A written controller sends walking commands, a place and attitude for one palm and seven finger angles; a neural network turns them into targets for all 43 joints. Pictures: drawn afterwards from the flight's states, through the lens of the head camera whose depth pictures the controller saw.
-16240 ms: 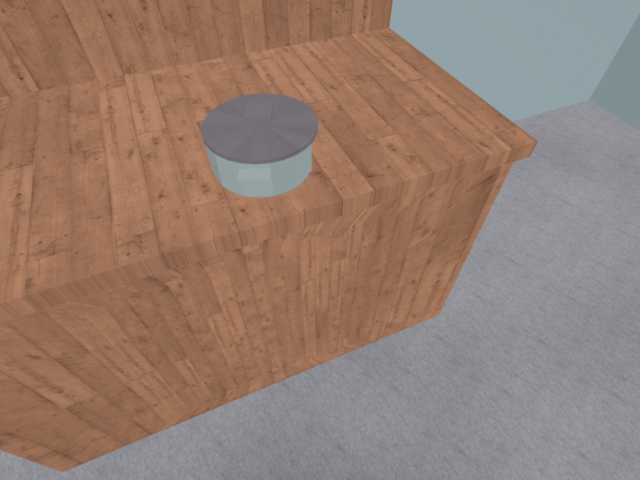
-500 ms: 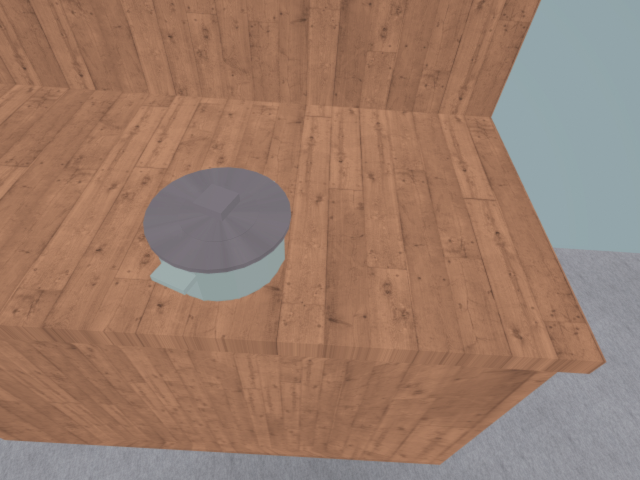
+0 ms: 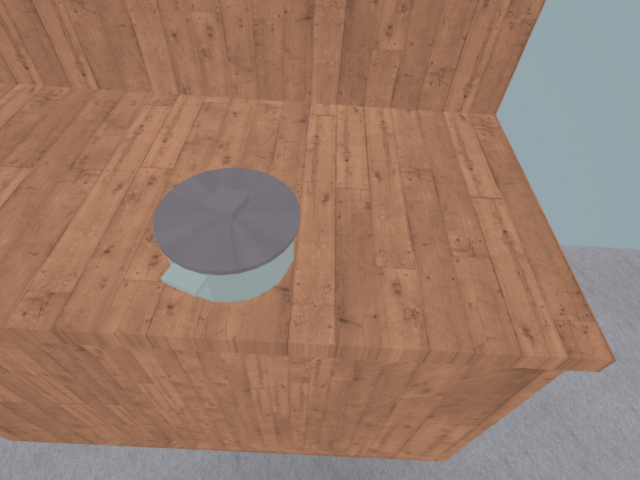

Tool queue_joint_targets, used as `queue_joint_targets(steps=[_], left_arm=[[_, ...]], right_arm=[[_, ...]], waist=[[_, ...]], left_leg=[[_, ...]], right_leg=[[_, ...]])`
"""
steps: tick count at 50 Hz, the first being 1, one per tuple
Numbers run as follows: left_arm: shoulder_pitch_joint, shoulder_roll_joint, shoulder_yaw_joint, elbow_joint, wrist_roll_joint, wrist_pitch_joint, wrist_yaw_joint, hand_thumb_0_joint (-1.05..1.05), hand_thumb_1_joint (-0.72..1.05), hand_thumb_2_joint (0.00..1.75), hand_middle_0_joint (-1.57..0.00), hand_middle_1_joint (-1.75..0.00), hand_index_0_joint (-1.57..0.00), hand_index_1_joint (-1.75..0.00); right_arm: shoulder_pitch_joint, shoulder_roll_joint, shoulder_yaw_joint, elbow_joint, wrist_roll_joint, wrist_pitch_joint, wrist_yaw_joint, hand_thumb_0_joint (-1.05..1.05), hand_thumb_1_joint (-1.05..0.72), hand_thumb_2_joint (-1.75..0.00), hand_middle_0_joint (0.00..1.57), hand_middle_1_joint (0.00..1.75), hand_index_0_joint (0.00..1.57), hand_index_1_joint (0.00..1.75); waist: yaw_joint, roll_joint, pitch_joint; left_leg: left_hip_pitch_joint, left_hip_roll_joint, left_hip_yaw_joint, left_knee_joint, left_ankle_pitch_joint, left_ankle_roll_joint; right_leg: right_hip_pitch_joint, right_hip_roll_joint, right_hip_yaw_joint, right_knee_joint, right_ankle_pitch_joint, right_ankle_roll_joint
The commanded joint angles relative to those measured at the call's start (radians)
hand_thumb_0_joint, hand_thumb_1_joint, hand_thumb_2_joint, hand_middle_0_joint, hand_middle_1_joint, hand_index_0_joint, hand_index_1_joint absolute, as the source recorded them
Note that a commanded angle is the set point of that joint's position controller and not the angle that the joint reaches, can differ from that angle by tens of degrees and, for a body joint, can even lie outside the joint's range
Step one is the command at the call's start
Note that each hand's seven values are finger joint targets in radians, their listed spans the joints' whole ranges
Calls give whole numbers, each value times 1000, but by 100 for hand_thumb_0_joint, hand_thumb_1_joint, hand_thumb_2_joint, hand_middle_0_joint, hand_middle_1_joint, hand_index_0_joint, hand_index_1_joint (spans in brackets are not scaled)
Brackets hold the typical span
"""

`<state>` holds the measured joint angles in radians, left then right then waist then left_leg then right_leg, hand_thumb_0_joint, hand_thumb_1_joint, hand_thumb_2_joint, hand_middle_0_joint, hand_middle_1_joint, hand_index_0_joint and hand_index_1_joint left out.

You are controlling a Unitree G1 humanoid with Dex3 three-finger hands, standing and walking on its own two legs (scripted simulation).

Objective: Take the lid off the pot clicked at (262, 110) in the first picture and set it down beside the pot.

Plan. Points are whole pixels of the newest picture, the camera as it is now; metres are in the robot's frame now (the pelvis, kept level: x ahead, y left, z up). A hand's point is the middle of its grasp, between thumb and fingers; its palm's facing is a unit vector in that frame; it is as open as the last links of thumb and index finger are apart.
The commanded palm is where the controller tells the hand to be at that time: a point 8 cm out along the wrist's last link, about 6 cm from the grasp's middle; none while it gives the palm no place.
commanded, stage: lift the closed hand beside the body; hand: left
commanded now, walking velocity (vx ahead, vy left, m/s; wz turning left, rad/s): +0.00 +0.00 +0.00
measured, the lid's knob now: (226, 203) +0.43 +0.16 +0.11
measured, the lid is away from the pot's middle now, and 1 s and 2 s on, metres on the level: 0.00 0.00 0.00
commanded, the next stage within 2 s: raise the hand higher, near the body in 0.62 s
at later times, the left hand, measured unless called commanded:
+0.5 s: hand out of the picture +0.10 +0.21 -0.01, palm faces +0.28 -0.92 -0.27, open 3.6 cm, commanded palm +0.06 +0.25 +0.03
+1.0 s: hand (78, 475) +0.12 +0.23 +0.07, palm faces +0.30 -0.85 -0.43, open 3.1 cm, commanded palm +0.06 +0.26 +0.10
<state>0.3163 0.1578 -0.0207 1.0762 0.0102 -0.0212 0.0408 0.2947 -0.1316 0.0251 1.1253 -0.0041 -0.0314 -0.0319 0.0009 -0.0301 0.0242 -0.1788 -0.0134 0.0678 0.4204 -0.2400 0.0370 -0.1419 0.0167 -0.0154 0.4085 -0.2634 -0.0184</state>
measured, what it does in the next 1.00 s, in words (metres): stands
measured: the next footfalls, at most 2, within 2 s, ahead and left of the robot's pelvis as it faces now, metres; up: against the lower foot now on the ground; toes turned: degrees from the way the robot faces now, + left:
none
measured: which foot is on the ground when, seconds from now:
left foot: down 0.00-1.00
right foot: down 0.00-1.00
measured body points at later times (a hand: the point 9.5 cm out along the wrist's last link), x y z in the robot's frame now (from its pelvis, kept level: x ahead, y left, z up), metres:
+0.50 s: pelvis -0.03 +0.00 +0.00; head -0.04 +0.00 +0.45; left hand +0.08 +0.26 +0.01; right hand +0.20 -0.21 -0.05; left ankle -0.01 +0.09 -0.74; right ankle -0.03 -0.11 -0.74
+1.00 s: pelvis -0.01 -0.01 +0.00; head -0.02 -0.03 +0.45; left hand +0.10 +0.27 +0.09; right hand +0.19 -0.22 -0.08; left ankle -0.01 +0.09 -0.74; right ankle -0.03 -0.11 -0.74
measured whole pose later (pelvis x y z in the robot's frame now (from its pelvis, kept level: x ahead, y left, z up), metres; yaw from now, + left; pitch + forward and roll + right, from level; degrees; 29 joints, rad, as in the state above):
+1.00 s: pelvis -0.01 -0.01 +0.00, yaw +2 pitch -3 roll +0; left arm 0.72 0.30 0.18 -0.34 -0.02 -0.08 0.07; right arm 0.20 -0.22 0.00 0.63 0.01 -0.16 -0.06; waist 0.07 0.05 0.01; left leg -0.15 -0.01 0.03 0.45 -0.24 0.03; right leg -0.09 0.02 -0.06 0.41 -0.26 -0.03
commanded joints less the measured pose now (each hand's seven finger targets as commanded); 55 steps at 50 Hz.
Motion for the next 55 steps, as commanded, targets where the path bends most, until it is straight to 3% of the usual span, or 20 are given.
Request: queue_joint_targets(steps=[1,2,3,4,7,9,11,13,14,17,19,21,25,30,36,40,43,47,51,55], left_arm=[[-541,263,21,-1213,-103,-172,49,0,90,90,-24,-35,-24,-35],[-192,248,49,-1073,-28,-99,98,0,90,90,-29,-40,-29,-40],[-134,233,45,-1031,-56,-33,138,0,90,90,-33,-44,-33,-44],[62,85,-22,-959,-52,32,137,0,90,90,-38,-49,-38,-49],[205,-85,-147,-772,-12,45,94,0,90,90,-51,-64,-51,-64],[398,-59,-74,-666,3,42,62,0,90,90,-60,-73,-60,-73],[487,54,40,-838,-9,2,30,0,90,90,-68,-83,-68,-83],[404,240,208,-1076,-28,-56,36,0,90,90,-77,-92,-77,-92],[301,252,200,-1208,-29,-81,33,0,90,90,-82,-97,-82,-97],[187,179,144,-1279,-36,-94,41,0,90,90,-95,-112,-95,-112],[161,132,101,-1284,-36,-95,36,0,90,90,-104,-121,-104,-121],[189,141,105,-1351,-40,-101,32,0,90,90,-112,-131,-112,-131],[255,206,161,-1476,-40,-106,38,0,90,90,-130,-150,-130,-150],[304,215,213,-1396,-42,-94,38,0,90,90,-130,-150,-130,-150],[373,285,287,-1594,-39,-115,51,0,90,90,-130,-150,-130,-150],[417,230,261,-1473,-36,-100,41,0,90,90,-130,-150,-130,-150],[390,264,286,-1527,-34,-118,38,0,90,90,-130,-150,-130,-150],[396,313,329,-1696,-36,-137,57,0,90,90,-130,-150,-130,-150],[459,239,286,-1596,-35,-118,44,0,90,90,-130,-150,-130,-150],[379,292,322,-1667,-38,-135,42,0,90,90,-130,-150,-130,-150]], right_arm=[[-24,-258,-44,-416,68,-182,10,0,-90,-90,20,30,20,30],[-99,-202,-18,-389,69,-252,-27,0,-90,-90,20,30,20,30],[-129,-219,-28,-330,74,-262,-30,0,-90,-90,20,30,20,30],[-118,-193,-28,-342,81,-265,-24,0,-90,-90,20,30,20,30],[-134,-208,-38,-407,42,-273,9,0,-90,-90,20,30,20,30],[-146,-219,-80,-454,32,-220,37,0,-90,-90,20,30,20,30],[-204,-208,-94,-541,32,-192,47,0,-90,-90,20,30,20,30],[-234,-209,-87,-617,36,-180,35,0,-90,-90,20,30,20,30],[-242,-208,-75,-662,33,-181,27,0,-90,-90,20,30,20,30],[-218,-176,-53,-686,27,-167,1,0,-90,-90,20,30,20,30],[-210,-178,-47,-697,20,-156,-5,0,-90,-90,20,30,20,30],[-194,-179,-44,-716,18,-157,-10,0,-90,-90,20,30,20,30],[-198,-187,-40,-730,8,-163,-19,0,-90,-90,20,30,20,30],[-229,-183,-47,-707,13,-146,-33,0,-90,-90,20,30,20,30],[-250,-165,-41,-705,10,-182,-38,0,-90,-90,20,30,20,30],[-251,-166,-52,-673,16,-172,-31,0,-90,-90,20,30,20,30],[-268,-172,-58,-676,19,-177,-34,0,-90,-90,20,30,20,30],[-247,-168,-52,-695,14,-199,-40,0,-90,-90,20,30,20,30],[-253,-156,-56,-673,18,-182,-32,0,-90,-90,20,30,20,30],[-257,-169,-58,-689,20,-174,-33,0,-90,-90,20,30,20,30]], waist=[[4,197,-398],[26,380,-388],[32,321,-310],[21,272,-241],[2,-54,40],[38,-198,84],[77,-201,72],[85,-112,19],[69,-36,-8],[33,115,20],[7,137,55],[17,171,1],[35,112,-89],[39,-21,5],[72,139,-84],[59,8,-4],[61,15,21],[77,114,-103],[66,68,-26],[64,63,-24]], left_leg=[[170,29,-127,-23,290,-44],[237,60,-110,-31,371,-47],[155,60,-113,-16,298,-76],[133,54,-121,-51,248,-58],[30,51,-149,-64,203,-18],[-50,61,-135,-49,203,-20],[-80,47,-104,-57,138,-28],[-59,39,-87,-60,86,-33],[-44,29,-75,-60,61,-28],[5,28,-71,-55,21,-20],[5,23,-72,-41,-31,-18],[41,21,-80,-41,-26,-14],[63,24,-94,-29,57,-9],[28,22,-77,-21,44,-2],[91,25,-80,-24,119,-3],[60,31,-78,-22,134,-2],[69,30,-72,-20,109,4],[124,30,-75,-16,196,-1],[105,34,-67,-13,233,-2],[106,34,-70,-13,211,1]], right_leg=[[61,-86,53,25,394,-24],[-5,-44,43,40,235,-49],[-25,-46,-9,28,179,-34],[-11,-44,-25,-5,169,-31],[-108,-24,-73,-29,122,-7],[-125,-21,-79,-18,108,-8],[-98,-28,-65,-19,58,-6],[-57,-41,-45,-35,33,-7],[-58,-42,-26,-41,26,-5],[-103,-39,-9,-55,24,-5],[-146,-36,-12,-81,-12,-3],[-119,-33,-12,-69,0,-7],[-56,-33,-24,-58,50,-10],[-91,-31,-17,-100,11,3],[-30,-41,-8,-92,63,-4],[-61,-32,-24,-93,85,4],[-84,-34,-15,-110,59,7],[-16,-41,-9,-82,145,3],[-40,-35,-24,-73,195,4],[-47,-36,-15,-84,181,4]])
